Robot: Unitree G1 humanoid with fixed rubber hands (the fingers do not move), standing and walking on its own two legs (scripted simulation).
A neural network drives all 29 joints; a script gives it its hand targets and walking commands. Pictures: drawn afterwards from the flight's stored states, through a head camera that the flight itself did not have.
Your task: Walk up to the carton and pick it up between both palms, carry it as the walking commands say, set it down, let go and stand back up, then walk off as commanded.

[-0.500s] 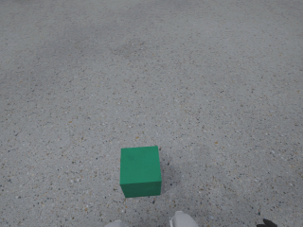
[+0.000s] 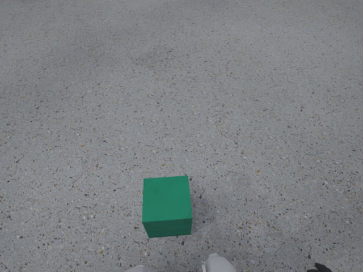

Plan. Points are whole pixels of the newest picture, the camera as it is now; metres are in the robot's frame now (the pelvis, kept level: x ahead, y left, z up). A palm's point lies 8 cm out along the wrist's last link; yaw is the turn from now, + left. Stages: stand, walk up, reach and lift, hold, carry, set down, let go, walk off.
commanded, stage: walk up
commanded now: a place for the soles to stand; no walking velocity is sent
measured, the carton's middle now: (168, 207) +0.49 +0.07 -0.60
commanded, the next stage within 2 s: reach and lift in 0.08 s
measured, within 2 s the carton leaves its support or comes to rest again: neither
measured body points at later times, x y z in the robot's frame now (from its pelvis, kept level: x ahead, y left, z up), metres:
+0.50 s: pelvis +0.01 +0.00 +0.00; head +0.15 -0.02 +0.43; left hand +0.18 +0.30 -0.10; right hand +0.18 -0.26 -0.14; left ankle +0.03 +0.14 -0.69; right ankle +0.08 -0.14 -0.69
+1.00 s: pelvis +0.02 +0.02 -0.03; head +0.22 +0.02 +0.37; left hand +0.29 +0.30 -0.15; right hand +0.30 -0.22 -0.15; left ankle +0.03 +0.14 -0.69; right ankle +0.08 -0.14 -0.69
